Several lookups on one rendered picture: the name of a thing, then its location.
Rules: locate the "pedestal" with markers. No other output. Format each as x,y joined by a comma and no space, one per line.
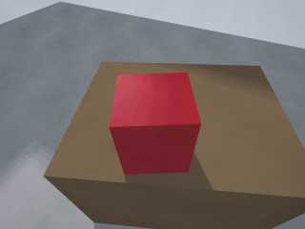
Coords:
247,169

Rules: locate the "carton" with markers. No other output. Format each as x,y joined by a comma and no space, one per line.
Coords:
154,123

